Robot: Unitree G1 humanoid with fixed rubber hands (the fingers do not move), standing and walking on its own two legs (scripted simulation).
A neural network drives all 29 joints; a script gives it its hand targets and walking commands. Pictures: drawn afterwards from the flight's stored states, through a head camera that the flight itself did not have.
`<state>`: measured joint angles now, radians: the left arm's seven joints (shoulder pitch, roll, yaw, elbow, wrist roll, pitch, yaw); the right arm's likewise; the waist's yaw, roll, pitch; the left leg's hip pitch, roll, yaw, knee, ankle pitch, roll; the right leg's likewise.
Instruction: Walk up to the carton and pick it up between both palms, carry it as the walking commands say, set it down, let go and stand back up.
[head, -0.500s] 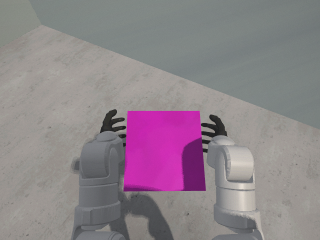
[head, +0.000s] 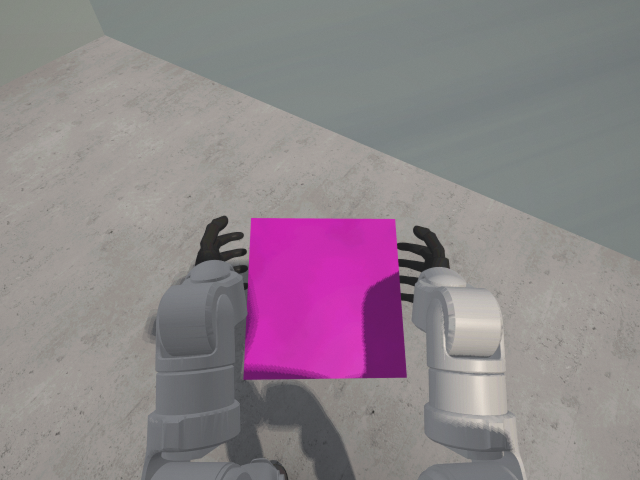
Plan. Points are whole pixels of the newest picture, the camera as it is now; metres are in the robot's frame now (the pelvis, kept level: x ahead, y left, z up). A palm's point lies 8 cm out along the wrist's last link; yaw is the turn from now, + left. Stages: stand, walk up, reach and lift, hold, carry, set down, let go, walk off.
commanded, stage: carry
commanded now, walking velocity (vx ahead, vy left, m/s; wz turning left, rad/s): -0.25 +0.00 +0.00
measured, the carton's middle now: (320, 306) +0.34 +0.02 -0.03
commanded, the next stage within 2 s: none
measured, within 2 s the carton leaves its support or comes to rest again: neither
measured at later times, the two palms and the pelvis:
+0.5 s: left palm (144, 470) +0.13 +0.16 +0.09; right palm (436, 450) +0.15 -0.09 +0.09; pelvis -0.16 +0.01 +0.01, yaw +1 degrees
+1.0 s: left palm out of the picture -0.08 +0.14 +0.08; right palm out of the picture -0.08 -0.11 +0.09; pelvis -0.38 +0.01 +0.00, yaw +0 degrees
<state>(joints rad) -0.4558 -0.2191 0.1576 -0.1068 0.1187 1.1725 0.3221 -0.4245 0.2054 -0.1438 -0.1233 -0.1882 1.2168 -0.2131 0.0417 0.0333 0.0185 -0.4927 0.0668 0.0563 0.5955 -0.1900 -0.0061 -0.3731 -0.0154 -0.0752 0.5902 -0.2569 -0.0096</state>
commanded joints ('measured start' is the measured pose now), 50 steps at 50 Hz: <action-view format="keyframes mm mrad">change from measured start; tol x32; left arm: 1 -330 -1066 -596 62 -429 49 -486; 50 -479 -1029 -637 -25 -416 64 -449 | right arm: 1 -503 1024 627 -108 437 -22 307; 50 -484 1063 605 14 501 26 351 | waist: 1 -28 -322 -439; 15 -32 -208 -503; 18 -69 290 -396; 31 -59 131 -468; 34 -34 -372 -417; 45 -15 -252 -457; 50 -61 257 -350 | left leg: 1 13 -53 -22 408 -452 11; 13 100 -82 -14 99 -314 -34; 18 300 408 -406 -235 419 233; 23 382 194 -126 -126 618 112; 31 388 160 -205 -27 517 82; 34 5 -42 -41 368 -457 -7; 38 -52 -43 -65 585 -306 -38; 46 231 -84 19 -88 -199 -13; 50 202 423 -446 -283 336 257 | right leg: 1 201 -456 407 -164 689 -226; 13 317 -287 215 -108 684 -160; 19 -179 -3 46 480 -377 26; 28 -98 20 12 120 -243 56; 35 166 -406 311 -139 759 -212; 46 181 -251 224 -154 338 -90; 50 -195 -7 44 463 -390 62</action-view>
